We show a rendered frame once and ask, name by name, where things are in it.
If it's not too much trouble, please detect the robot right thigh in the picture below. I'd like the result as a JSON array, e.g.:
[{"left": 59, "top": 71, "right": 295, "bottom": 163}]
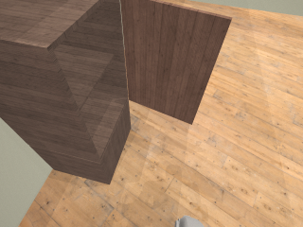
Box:
[{"left": 174, "top": 217, "right": 204, "bottom": 227}]

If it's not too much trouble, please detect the cupboard door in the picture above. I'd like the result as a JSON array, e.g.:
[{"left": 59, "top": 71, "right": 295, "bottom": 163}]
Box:
[{"left": 120, "top": 0, "right": 232, "bottom": 125}]

